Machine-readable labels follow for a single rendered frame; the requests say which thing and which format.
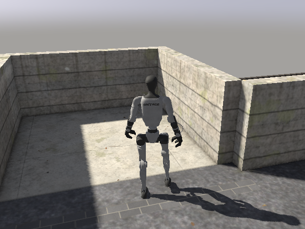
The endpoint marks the robot right forearm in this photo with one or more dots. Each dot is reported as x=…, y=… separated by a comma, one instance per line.
x=175, y=128

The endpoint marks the right robot hand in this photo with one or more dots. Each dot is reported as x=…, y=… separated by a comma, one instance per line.
x=179, y=139

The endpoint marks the left robot hand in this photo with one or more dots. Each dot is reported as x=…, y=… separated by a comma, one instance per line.
x=131, y=132

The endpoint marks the left robot thigh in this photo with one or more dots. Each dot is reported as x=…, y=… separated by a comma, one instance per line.
x=141, y=146

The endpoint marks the robot left forearm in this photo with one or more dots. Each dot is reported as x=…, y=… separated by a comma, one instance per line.
x=129, y=125

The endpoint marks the right robot upper arm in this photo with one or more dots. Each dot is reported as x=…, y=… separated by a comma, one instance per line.
x=169, y=109

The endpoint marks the left robot upper arm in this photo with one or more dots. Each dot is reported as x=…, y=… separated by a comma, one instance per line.
x=134, y=108

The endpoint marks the humanoid robot torso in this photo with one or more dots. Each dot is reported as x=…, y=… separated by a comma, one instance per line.
x=152, y=110

